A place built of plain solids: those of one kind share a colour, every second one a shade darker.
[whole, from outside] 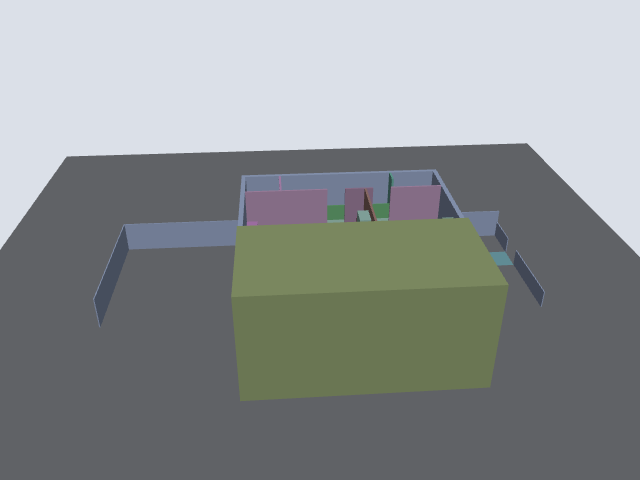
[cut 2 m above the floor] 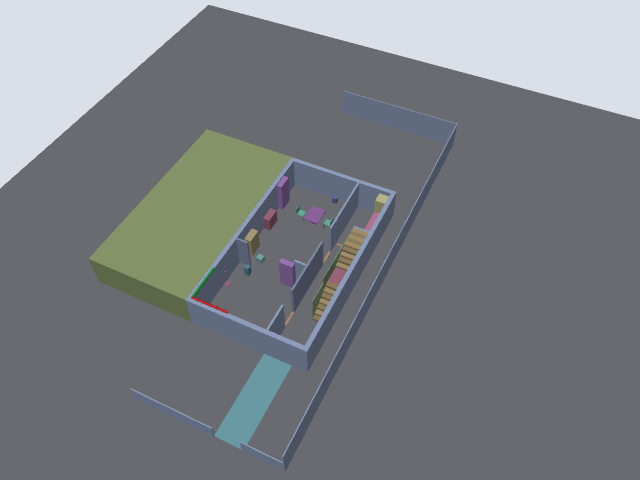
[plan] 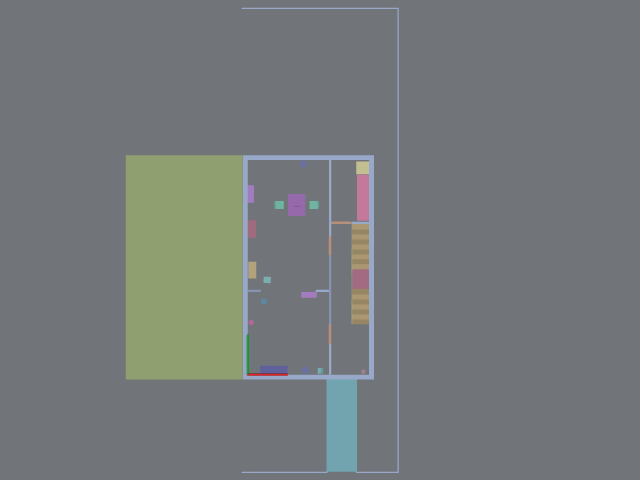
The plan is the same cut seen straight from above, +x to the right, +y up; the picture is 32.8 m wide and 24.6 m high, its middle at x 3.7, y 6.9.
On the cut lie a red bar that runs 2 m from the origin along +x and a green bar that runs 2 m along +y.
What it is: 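A semi-detached two-storey house, 6.2 m wide inside and 11.0 m deep; a hall 1.93 m wide with a straight stair of 17 risers of 170 mm on goings of 254 mm and a flat half landing; a through lounge; upstairs three bedrooms and a bathroom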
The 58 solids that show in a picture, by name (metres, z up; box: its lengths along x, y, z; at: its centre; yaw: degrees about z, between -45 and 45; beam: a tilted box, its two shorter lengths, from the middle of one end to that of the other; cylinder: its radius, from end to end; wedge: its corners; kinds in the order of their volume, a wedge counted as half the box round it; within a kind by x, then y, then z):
{
 "neighbour_house_1": {"box": [6.0, 11.5, 5.76], "at": [-3.25, 5.5, 2.83]},
 "wall_1": {"box": [0.25, 11.5, 5.46], "at": [-0.13, 5.5, 2.68]},
 "wall_2": {"box": [0.68, 0.12, 2.8], "at": [0.34, 4.29, 1.35]},
 "wall_3": {"box": [4.4, 0.06, 1.05], "at": [1.89, -5.01, 0.47]},
 "wall_4": {"box": [6.72, 0.25, 5.46], "at": [3.11, -0.13, 2.68]},
 "wall_5": {"box": [6.72, 0.25, 5.46], "at": [3.11, 11.12, 2.68]},
 "wall_6": {"box": [8.04, 0.06, 1.85], "at": [3.71, 18.77, 0.88]},
 "wall_7": {"box": [0.68, 0.12, 2.8], "at": [3.82, 4.29, 1.35]},
 "wall_8": {"box": [0.12, 1.57, 2.8], "at": [4.22, 0.79, 1.35]},
 "wall_9": {"box": [0.12, 3.55, 2.8], "at": [4.22, 4.34, 1.35]},
 "wall_10": {"box": [0.12, 3.89, 2.8], "at": [4.22, 9.05, 1.35]},
 "wall_11": {"box": [0.25, 11.5, 5.46], "at": [6.34, 5.5, 2.68]},
 "wall_12": {"box": [2.19, 0.06, 1.05], "at": [6.64, -5.01, 0.47]},
 "wall_13": {"box": [0.06, 23.84, 1.85], "at": [7.7, 6.88, 0.88]},
 "tread_1": {"box": [0.86, 0.29, 0.19], "at": [5.78, 2.72, 0.07]},
 "tread_2": {"box": [0.86, 0.29, 0.36], "at": [5.78, 2.97, 0.16]},
 "tread_3": {"box": [0.86, 0.29, 0.53], "at": [5.78, 3.23, 0.24]},
 "tread_4": {"box": [0.86, 0.29, 0.7], "at": [5.78, 3.48, 0.33]},
 "tread_5": {"box": [0.86, 0.29, 0.87], "at": [5.78, 3.74, 0.41]},
 "tread_6": {"box": [0.86, 0.29, 1.04], "at": [5.78, 3.99, 0.5]},
 "tread_7": {"box": [0.86, 0.29, 1.21], "at": [5.78, 4.25, 0.58]},
 "tread_8": {"box": [0.86, 0.29, 1.38], "at": [5.78, 5.54, 0.67]},
 "tread_9": {"box": [0.86, 0.29, 1.55], "at": [5.78, 5.8, 0.75]},
 "tread_10": {"box": [0.86, 0.29, 1.72], "at": [5.78, 6.05, 0.84]},
 "tread_11": {"box": [0.86, 0.29, 1.89], "at": [5.78, 6.3, 0.92]},
 "tread_12": {"box": [0.86, 0.29, 2.06], "at": [5.78, 6.56, 1.01]},
 "tread_13": {"box": [0.86, 0.29, 2.23], "at": [5.78, 6.81, 1.09]},
 "tread_14": {"box": [0.86, 0.29, 2.4], "at": [5.78, 7.07, 1.18]},
 "tread_15": {"box": [0.86, 0.29, 2.57], "at": [5.78, 7.32, 1.26]},
 "tread_16": {"box": [0.86, 0.29, 2.74], "at": [5.78, 7.58, 1.35]},
 "ground_1": {"box": [1.57, 4.73, 0.5], "at": [4.81, -2.62, -0.25]},
 "landing_wall_1": {"box": [0.12, 2.86, 2.67], "at": [4.22, 1.43, 4.08]},
 "landing_wall_2": {"box": [0.12, 1.58, 2.67], "at": [4.22, 4.65, 4.08]},
 "landing_wall_3": {"box": [0.12, 4.57, 2.67], "at": [4.22, 8.71, 4.08]},
 "wardrobe_bed_1": {"box": [1.13, 0.6, 2.05], "at": [1.96, 4.65, 3.86]},
 "bedrooms_wall_1": {"box": [4.16, 0.12, 2.67], "at": [2.08, 4.29, 4.08]},
 "half_landing_1": {"box": [0.86, 1.04, 1.21], "at": [5.78, 4.91, 0.58]},
 "shelf_1": {"box": [0.32, 0.9, 1.96], "at": [0.16, 9.26, 0.93]},
 "shelf_2": {"box": [0.8, 0.3, 1.92], "at": [3.14, 4.08, 0.91]},
 "fridge_freezer_1": {"box": [0.65, 0.65, 1.85], "at": [5.88, 10.6, 0.88]},
 "upper_floor_landing_1": {"box": [1.07, 5.14, 0.14], "at": [4.81, 5.15, 2.82]},
 "slotfit_storage_1": {"box": [0.42, 0.86, 1.34], "at": [0.23, 5.35, 0.62]},
 "stair_guard_1": {"box": [0.04, 1.28, 1.67], "at": [5.33, 3.25, 0.79]},
 "stair_guard_2": {"box": [0.04, 1.28, 2.39], "at": [5.33, 4.53, 1.15]},
 "stair_guard_3": {"box": [0.04, 1.28, 3.11], "at": [5.33, 5.8, 1.51]},
 "tv_board_1": {"box": [1.4, 0.46, 0.55], "at": [1.34, 0.23, 0.23]},
 "dresser_1": {"box": [0.42, 0.9, 0.92], "at": [0.21, 7.47, 0.41]},
 "well_guard_1": {"box": [0.06, 5.11, 1.12], "at": [5.32, 5.16, 3.28]},
 "box_wall_1": {"box": [0.9, 0.12, 2.67], "at": [5.76, 2.55, 4.08]},
 "meeting_table_1": {"box": [0.9, 1.14, 0.07], "at": [2.5, 8.69, 0.7]},
 "worktop_1": {"box": [0.62, 2.35, 0.04], "at": [5.9, 9.07, 0.88]},
 "slotfit_front_seat_1": {"box": [0.28, 0.28, 0.66], "at": [0.82, 3.75, 0.28]},
 "desk_1": {"box": [1.2, 0.6, 0.07], "at": [3.49, 10.7, 3.58]},
 "clutter_clutter_back_1": {"box": [0.38, 0.32, 0.36], "at": [0.99, 4.85, 0.13], "yaw": -3.1},
 "plant_pot_1": {"cylinder": 0.18, "from": [2.85, 10.8, 0.0], "to": [2.85, 10.8, 0.38]},
 "side_chair_1": {"box": [0.42, 0.42, 0.04], "at": [1.63, 8.69, 0.43]},
 "side_chair_2": {"box": [0.42, 0.42, 0.04], "at": [3.37, 8.69, 0.43]},
 "threshold_1": {"box": [0.13, 0.99, 0.07], "at": [4.22, 2.07, -0.01]}
}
